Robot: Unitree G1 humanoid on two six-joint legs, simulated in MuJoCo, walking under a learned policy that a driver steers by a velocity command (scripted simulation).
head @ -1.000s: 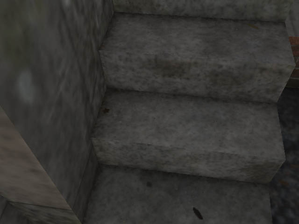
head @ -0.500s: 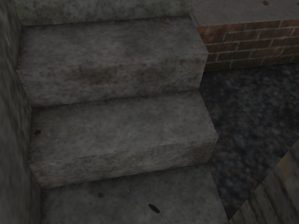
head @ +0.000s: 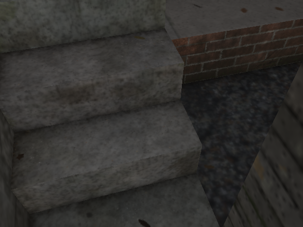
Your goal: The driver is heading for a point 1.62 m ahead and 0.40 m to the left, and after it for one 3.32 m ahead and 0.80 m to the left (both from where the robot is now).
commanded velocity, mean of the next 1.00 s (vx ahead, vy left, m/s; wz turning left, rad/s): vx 0.25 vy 0.00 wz -0.01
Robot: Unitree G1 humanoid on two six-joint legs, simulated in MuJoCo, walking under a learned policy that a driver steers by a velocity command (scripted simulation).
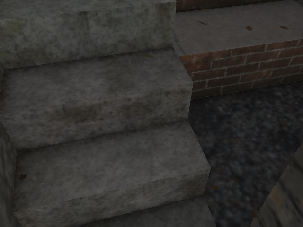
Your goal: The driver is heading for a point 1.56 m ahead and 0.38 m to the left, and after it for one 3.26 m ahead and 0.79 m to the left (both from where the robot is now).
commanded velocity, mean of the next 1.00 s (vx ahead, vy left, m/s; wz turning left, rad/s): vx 0.49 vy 0.00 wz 0.00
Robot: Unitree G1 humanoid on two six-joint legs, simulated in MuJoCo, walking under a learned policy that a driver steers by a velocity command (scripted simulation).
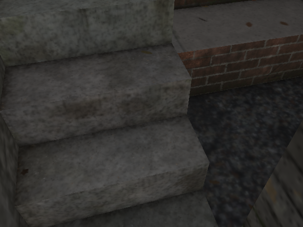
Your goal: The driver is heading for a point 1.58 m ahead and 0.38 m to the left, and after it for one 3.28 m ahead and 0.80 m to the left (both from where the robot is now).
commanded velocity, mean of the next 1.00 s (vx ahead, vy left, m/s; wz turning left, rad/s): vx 0.50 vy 0.00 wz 0.00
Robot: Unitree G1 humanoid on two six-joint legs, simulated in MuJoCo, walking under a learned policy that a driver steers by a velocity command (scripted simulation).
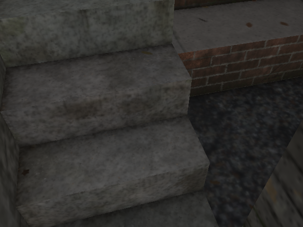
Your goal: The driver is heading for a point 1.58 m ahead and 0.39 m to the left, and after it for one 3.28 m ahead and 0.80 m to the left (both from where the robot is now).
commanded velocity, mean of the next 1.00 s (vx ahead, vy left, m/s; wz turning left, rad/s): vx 0.50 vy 0.00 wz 0.00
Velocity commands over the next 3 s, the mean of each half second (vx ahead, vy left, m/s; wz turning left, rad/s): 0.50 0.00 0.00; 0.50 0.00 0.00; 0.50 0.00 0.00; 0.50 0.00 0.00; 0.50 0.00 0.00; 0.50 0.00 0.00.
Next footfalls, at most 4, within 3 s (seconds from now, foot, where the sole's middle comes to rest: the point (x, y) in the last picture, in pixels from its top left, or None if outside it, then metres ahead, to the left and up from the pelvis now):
none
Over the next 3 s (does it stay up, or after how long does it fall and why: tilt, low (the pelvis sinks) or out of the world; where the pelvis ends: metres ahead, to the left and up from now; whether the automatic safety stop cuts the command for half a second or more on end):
stays up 0.00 0.00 0.00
